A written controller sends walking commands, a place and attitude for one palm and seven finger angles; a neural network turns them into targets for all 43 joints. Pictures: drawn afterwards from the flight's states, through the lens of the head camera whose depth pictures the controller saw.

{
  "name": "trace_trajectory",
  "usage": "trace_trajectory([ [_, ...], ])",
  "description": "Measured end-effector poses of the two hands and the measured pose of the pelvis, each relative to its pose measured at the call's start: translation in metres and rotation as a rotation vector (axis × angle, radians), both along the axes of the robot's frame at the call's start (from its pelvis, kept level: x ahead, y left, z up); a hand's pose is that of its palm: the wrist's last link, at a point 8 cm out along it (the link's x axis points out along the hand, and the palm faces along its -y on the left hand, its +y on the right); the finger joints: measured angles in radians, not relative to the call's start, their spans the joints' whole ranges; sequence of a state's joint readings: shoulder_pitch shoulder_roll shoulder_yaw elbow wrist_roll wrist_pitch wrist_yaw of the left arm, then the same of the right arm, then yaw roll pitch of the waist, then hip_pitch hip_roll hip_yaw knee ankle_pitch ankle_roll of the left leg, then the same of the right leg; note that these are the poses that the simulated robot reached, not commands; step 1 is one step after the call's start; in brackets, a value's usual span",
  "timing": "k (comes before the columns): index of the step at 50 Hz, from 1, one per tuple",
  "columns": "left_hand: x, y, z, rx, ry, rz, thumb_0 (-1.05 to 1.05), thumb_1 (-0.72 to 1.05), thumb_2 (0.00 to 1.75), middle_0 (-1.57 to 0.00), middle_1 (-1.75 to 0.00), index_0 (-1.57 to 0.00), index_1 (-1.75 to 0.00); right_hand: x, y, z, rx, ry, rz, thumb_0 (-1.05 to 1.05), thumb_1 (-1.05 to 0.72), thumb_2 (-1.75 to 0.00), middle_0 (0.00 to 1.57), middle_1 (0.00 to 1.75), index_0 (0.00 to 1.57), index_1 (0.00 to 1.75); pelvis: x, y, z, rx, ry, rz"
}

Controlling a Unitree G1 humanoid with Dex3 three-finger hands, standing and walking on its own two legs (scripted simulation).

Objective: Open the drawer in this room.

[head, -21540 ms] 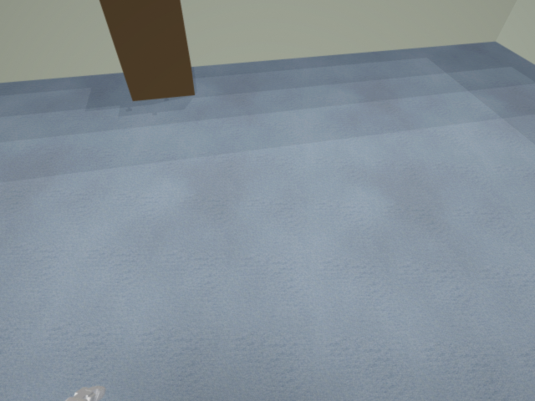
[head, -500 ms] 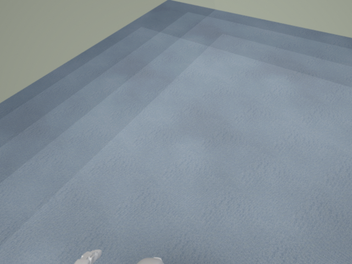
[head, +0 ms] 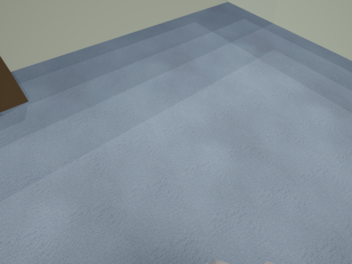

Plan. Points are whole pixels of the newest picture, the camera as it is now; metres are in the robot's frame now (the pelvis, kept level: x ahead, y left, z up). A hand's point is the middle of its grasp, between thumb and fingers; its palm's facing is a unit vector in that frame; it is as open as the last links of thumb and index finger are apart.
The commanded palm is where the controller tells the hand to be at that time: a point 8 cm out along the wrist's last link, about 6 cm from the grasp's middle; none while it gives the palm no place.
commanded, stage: turn or walk to find it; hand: left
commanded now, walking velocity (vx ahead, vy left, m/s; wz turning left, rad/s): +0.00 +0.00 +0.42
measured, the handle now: out of the picture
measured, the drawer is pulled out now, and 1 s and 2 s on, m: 0.00 0.00 0.00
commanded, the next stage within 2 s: stand and wait in 0.68 s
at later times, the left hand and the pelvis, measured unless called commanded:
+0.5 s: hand out of the picture +0.03 +0.16 -0.14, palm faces +0.23 -0.93 -0.28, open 7.4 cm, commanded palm none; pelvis -0.01 -0.05 +0.01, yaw +13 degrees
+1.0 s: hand out of the picture -0.10 +0.19 -0.17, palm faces +0.42 -0.88 -0.23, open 7.4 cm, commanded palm none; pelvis -0.03 +0.00 +0.01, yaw +21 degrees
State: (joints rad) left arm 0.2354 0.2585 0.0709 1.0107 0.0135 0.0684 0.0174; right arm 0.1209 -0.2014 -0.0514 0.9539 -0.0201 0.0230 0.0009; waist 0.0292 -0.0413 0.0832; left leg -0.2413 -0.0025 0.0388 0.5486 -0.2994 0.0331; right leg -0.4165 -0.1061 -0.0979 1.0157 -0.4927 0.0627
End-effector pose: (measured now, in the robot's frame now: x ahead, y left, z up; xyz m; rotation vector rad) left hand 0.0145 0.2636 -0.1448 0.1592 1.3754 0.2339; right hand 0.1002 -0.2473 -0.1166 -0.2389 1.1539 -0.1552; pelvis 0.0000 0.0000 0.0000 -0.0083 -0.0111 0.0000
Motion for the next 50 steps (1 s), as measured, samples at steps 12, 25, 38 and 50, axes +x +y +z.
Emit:
trace_trajectory([
  [12,0.038,-0.014,0.024,0.031,-0.169,0.009,0.01,0.91,0.9,-0.2,-0.3,-0.19,-0.29,-0.014,0.001,-0.014,0.062,0.062,0.04,0.01,-0.9,-0.9,0.2,0.3,0.2,0.3,-0.006,-0.013,0.005,0.007,0.016,0.091],
  [25,-0.004,-0.065,0.037,0.061,-0.18,0.112,0.01,0.91,0.9,-0.2,-0.3,-0.2,-0.29,-0.026,-0.042,-0.032,0.079,0.184,0.103,0.01,-0.91,-0.9,0.2,0.3,0.19,0.3,-0.011,-0.049,0.006,0.051,0.002,0.226],
  [38,-0.114,-0.05,0.004,0.003,-0.025,0.32,0.01,0.91,0.9,-0.2,-0.3,-0.2,-0.29,0.038,0.01,-0.017,0.008,0.093,0.316,0.01,-0.91,-0.9,0.2,0.3,0.19,0.3,-0.025,-0.025,-0.004,0.02,0.009,0.345],
  [50,-0.137,-0.031,0.007,-0.021,0.006,0.375,0.01,0.91,0.9,-0.2,-0.3,-0.19,-0.29,0.047,0.072,-0.001,0.046,0.001,0.394,0.01,-0.9,-0.9,0.2,0.3,0.2,0.3,-0.034,-0.003,0.008,0.002,-0.003,0.368],
])
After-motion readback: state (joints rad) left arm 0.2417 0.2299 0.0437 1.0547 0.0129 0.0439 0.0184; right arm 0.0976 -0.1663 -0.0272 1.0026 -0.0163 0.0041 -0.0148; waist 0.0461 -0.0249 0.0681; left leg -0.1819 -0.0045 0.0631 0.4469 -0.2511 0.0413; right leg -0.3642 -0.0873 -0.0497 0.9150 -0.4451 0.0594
